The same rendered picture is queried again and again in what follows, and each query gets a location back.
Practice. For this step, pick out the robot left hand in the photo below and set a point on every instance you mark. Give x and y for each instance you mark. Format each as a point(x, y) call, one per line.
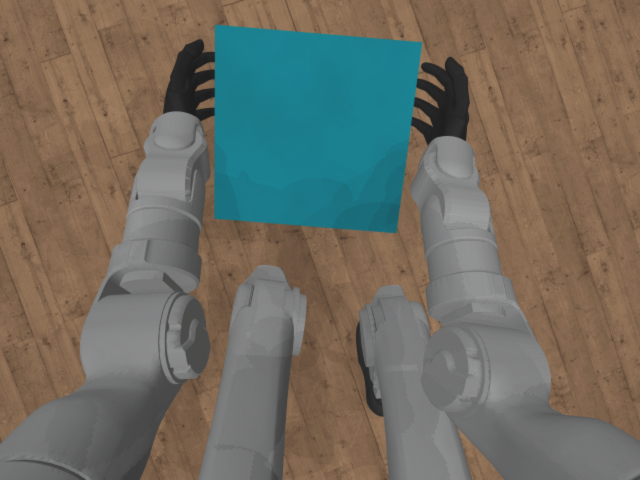
point(181, 95)

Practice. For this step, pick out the robot left upper arm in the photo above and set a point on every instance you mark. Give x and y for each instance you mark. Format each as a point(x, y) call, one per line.
point(137, 351)

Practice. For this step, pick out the right robot thigh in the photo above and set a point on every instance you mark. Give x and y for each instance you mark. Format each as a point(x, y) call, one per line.
point(422, 442)

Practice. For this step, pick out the carton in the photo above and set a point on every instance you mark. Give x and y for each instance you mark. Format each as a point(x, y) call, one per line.
point(312, 129)

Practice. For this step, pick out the left robot forearm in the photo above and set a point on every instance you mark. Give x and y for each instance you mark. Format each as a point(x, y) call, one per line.
point(159, 250)

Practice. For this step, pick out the right robot forearm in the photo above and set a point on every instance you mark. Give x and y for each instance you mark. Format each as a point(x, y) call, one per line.
point(466, 280)

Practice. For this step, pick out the robot right hand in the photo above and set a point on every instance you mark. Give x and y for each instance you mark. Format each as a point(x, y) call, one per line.
point(451, 119)

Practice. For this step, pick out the robot right upper arm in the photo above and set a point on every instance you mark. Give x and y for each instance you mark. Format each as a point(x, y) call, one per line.
point(494, 384)

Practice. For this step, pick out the left robot shin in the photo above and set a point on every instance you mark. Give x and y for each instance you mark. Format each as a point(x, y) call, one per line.
point(244, 292)

